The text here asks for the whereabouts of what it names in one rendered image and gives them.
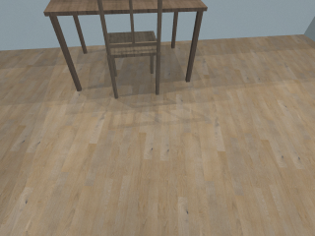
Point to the chair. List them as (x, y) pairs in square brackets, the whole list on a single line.
[(132, 44)]

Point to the table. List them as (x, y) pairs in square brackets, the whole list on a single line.
[(77, 8)]

